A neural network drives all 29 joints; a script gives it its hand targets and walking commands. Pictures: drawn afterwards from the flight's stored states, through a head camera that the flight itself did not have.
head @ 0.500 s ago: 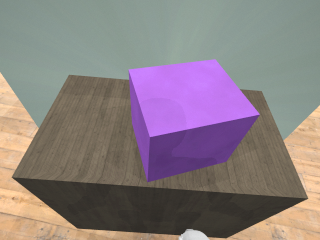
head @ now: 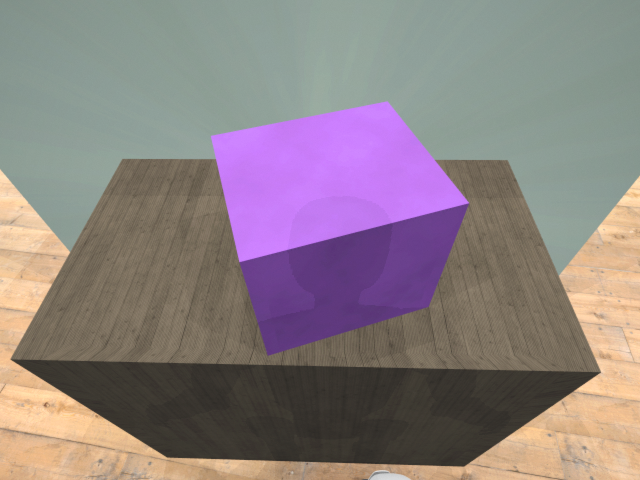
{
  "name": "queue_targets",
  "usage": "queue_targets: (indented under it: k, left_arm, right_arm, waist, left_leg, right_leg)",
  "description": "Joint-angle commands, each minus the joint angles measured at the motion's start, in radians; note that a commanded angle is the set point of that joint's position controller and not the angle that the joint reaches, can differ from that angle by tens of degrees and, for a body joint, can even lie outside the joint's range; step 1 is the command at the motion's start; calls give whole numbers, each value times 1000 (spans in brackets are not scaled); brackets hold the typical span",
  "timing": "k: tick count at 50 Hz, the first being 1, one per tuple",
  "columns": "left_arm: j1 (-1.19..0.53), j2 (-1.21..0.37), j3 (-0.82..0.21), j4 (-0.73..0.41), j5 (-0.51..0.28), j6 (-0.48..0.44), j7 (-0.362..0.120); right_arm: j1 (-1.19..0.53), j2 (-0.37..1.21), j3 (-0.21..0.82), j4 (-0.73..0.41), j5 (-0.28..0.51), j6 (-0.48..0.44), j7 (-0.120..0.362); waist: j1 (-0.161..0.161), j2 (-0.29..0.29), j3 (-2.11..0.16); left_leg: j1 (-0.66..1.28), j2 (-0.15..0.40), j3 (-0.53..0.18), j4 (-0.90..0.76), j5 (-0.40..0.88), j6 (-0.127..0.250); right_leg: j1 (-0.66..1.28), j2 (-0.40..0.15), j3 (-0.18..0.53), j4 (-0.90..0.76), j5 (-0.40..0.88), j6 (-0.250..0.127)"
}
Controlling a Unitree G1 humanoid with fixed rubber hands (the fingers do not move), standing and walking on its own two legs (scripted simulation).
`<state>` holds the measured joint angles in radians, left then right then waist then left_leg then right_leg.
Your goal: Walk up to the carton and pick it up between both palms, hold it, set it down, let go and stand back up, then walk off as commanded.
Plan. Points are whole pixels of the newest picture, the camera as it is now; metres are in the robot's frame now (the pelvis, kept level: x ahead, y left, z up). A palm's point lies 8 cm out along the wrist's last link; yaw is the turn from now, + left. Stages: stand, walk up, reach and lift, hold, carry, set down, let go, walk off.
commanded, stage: walk up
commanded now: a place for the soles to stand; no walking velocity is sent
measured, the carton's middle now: (328, 227) +0.44 +0.00 +0.05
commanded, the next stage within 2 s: reach and lift in 1.78 s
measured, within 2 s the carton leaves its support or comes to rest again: neither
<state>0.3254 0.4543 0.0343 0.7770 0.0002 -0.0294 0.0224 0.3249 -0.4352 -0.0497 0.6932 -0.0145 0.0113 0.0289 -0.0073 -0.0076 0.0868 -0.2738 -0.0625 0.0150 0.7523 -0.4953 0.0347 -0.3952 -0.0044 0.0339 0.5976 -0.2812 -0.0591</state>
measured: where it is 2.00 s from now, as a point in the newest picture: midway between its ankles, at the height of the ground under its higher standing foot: outside the picture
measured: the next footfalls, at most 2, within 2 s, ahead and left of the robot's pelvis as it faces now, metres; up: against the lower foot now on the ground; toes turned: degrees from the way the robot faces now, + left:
left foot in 0.06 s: +0.05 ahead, +0.11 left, +0.00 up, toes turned +2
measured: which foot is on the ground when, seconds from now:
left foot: up 0.00-0.04, down 0.06-1.00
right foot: down 0.00-1.00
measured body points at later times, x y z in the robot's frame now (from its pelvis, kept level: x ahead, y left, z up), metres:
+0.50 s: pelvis +0.03 +0.01 +0.00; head +0.06 +0.00 +0.44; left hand +0.11 +0.34 -0.10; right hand +0.14 -0.32 -0.10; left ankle -0.01 +0.11 -0.73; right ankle +0.06 -0.10 -0.73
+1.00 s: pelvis +0.03 +0.01 +0.00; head +0.06 +0.01 +0.44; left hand +0.13 +0.34 -0.10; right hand +0.15 -0.32 -0.09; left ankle -0.01 +0.11 -0.73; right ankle +0.06 -0.10 -0.73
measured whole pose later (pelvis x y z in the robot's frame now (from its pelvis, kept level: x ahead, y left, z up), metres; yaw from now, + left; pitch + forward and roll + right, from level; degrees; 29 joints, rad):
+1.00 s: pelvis +0.03 +0.01 +0.00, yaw -1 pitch +0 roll +1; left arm 0.28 0.45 0.02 0.78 0.00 -0.05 0.00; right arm 0.23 -0.44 -0.05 0.72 -0.02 -0.04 0.00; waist -0.01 -0.02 0.06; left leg -0.20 -0.04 0.02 0.57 -0.36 0.03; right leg -0.35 0.01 0.03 0.63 -0.28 -0.03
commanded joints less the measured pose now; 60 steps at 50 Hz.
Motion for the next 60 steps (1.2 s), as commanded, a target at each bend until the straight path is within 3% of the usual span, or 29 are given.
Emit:
queue_targets:
  k: [1, 2, 3, 5, 8, 10, 12, 13, 14, 16, 20, 22, 29, 32, 35, 37, 38, 39, 42, 44, 46, 47, 49, 51, 54, 55, 58, 59, 60]
  left_arm:
    - [-105, 144, 33, -74, 16, 13, -16]
    - [-109, 116, 22, -75, 13, 15, -18]
    - [-106, 150, 31, -44, 19, 16, -11]
    - [-59, 175, 46, -12, 17, 15, -25]
    - [-33, 138, 45, -2, 9, 7, -39]
    - [-16, 152, 44, 5, 18, -12, -28]
    - [-9, 196, 55, -15, 35, -39, -18]
    - [-12, 222, 54, -18, 35, -39, -18]
    - [-18, 236, 51, -20, 34, -39, -18]
    - [-71, 223, 42, -19, 27, -30, -22]
    - [-99, 140, 13, -43, 10, -30, -26]
    - [-96, 148, 19, -45, 7, -30, -23]
    - [-38, 177, 32, -41, 5, -31, -12]
    - [-76, 184, 33, -56, 11, -28, -15]
    - [-106, 146, 30, -51, 14, -22, -20]
    - [-98, 141, 27, -47, 16, -25, -23]
    - [-79, 154, 34, -34, 18, -28, -23]
    - [-77, 175, 49, -47, 26, -33, -25]
    - [-22, 230, 47, -27, 25, -44, -24]
    - [-65, 218, 42, -36, 22, -34, -21]
    - [-139, 154, 11, -54, 14, -27, -25]
    - [-169, 135, 16, -66, 16, -26, -27]
    - [-146, 126, 6, -43, 4, -15, -29]
    - [-117, 133, 14, -49, 9, -25, -27]
    - [-47, 188, 24, -25, 10, -51, -11]
    - [-11, 197, 32, -14, 4, -53, -5]
    - [-56, 201, 32, -14, 7, -43, 1]
    - [-82, 201, 24, -25, 10, -42, 0]
    - [-131, 184, 19, -27, 9, -39, -4]
  right_arm:
    - [116, -195, -80, 67, -26, -47, -27]
    - [75, -248, -87, 47, -36, -52, -36]
    - [-29, -233, -80, 28, -29, -58, -42]
    - [-114, -233, -73, 9, -22, -66, -40]
    - [-133, -207, -59, 16, -18, -61, -25]
    - [-111, -188, -47, 10, -6, -50, -26]
    - [-40, -149, -42, 10, 9, -50, -23]
    - [-37, -151, -41, 17, 7, -47, -24]
    - [-18, -144, -41, 26, 9, -43, -24]
    - [-1, -163, -40, 67, 5, -50, -21]
    - [-31, -209, -56, 55, 8, -83, -29]
    - [-64, -209, -54, 53, 6, -78, -36]
    - [-69, -168, -44, 23, 10, -61, -41]
    - [-72, -182, -50, 26, 12, -65, -41]
    - [-79, -210, -61, 25, 1, -69, -39]
    - [-102, -223, -64, 28, 4, -60, -31]
    - [-123, -211, -62, 32, 1, -56, -27]
    - [-120, -189, -50, 20, -2, -56, -25]
    - [-96, -133, -31, 22, 11, -51, -27]
    - [-72, -138, -28, 35, 7, -58, -28]
    - [-68, -153, -36, 49, 6, -78, -27]
    - [-39, -175, -44, 49, 2, -84, -30]
    - [-88, -241, -58, 43, -2, -84, -31]
    - [-95, -228, -52, 46, 4, -77, -26]
    - [-138, -168, -47, 20, 15, -56, -34]
    - [-123, -161, -44, 16, 21, -51, -32]
    - [-100, -137, -40, 28, 13, -39, -35]
    - [-104, -143, -41, 31, 8, -40, -35]
    - [-101, -172, -43, 40, 6, -45, -31]
  waist:
    - [-43, -5, -76]
    - [-59, 73, -12]
    - [-20, 29, 66]
    - [23, 51, 40]
    - [28, 134, 36]
    - [35, 55, -14]
    - [23, -46, -109]
    - [8, -126, -107]
    - [-14, -65, -72]
    - [-30, -82, -42]
    - [-29, -18, -127]
    - [-5, 3, -146]
    - [10, -23, -226]
    - [-12, -42, -169]
    - [-20, 92, -110]
    - [-11, 65, -104]
    - [15, 67, -95]
    - [12, -31, -105]
    - [9, -134, -161]
    - [-10, -124, -131]
    - [-43, -44, -111]
    - [-54, -12, -122]
    - [-21, 78, -51]
    - [4, 81, -84]
    - [17, 45, -197]
    - [29, 14, -236]
    - [-8, -42, -176]
    - [-25, -55, -166]
    - [-45, -19, -126]
  left_leg:
    - [235, 154, -236, -436, 16, 82]
    - [204, 332, -473, -518, -145, 108]
    - [78, 392, -499, -552, -133, 110]
    - [-75, 344, -339, -553, -87, 112]
    - [-104, 242, -190, -486, -101, 111]
    - [-99, 225, -152, -355, -1, 95]
    - [-82, 153, -91, -182, 79, 46]
    - [-102, 64, -31, -68, -23, 24]
    - [-124, 42, -33, -64, -73, 8]
    - [-61, 64, -31, -177, -41, 17]
    - [152, 221, -208, -351, 322, 56]
    - [185, 230, -149, -269, 542, 68]
    - [129, 146, -39, -146, 455, 39]
    - [122, 171, -90, -190, 387, 51]
    - [176, 263, -193, -286, 332, 129]
    - [152, 281, -167, -252, 338, 139]
    - [75, 248, -141, -253, 224, 118]
    - [23, 208, -105, -231, 201, 91]
    - [-74, 60, -17, -63, -38, 13]
    - [-49, 75, -41, -172, -7, 16]
    - [113, 127, -97, -301, 165, 40]
    - [160, 198, -200, -351, 217, 67]
    - [180, 338, -288, -392, 366, 138]
    - [187, 309, -209, -312, 567, 124]
    - [125, 180, -40, -149, 692, 12]
    - [99, 153, -17, -106, 590, 13]
    - [53, 106, -40, -128, 219, 4]
    - [116, 124, -80, -184, 175, 16]
    - [124, 145, -111, -272, 173, 22]
  right_leg:
    - [-146, -34, 129, -29, -233, 5]
    - [-248, 78, 47, 156, -143, 31]
    - [-228, 24, 84, 201, -134, 32]
    - [-10, -23, 45, 211, -58, 45]
    - [103, -14, -35, 40, -98, 25]
    - [209, -9, -14, -98, -17, 8]
    - [254, -112, 210, -185, -11, -35]
    - [216, -198, 413, -276, -152, -84]
    - [182, -248, 510, -303, -255, -117]
    - [113, -225, 403, -284, -325, -121]
    - [66, -58, 116, -16, 257, -10]
    - [91, -43, 57, 15, 307, -13]
    - [218, -135, 157, 10, 474, -93]
    - [132, -109, 128, 27, 420, -64]
    - [-30, -23, 31, 96, 151, -29]
    - [23, -12, 18, -44, -44, -12]
    - [95, -12, 41, -51, -21, -15]
    - [157, -47, 102, -86, 14, -39]
    - [259, -247, 425, -199, 125, -156]
    - [219, -239, 394, -185, 136, -157]
    - [69, -161, 240, -113, 210, -75]
    - [30, -101, 154, -13, 245, -41]
    - [-64, -7, 12, 44, -36, 18]
    - [29, -26, 17, -44, -74, -1]
    - [241, -123, 112, -28, 585, -51]
    - [301, -155, 159, -13, 684, -83]
    - [215, -238, 293, -81, 526, -148]
    - [100, -225, 307, -94, 397, -125]
    - [37, -163, 218, -70, 296, -70]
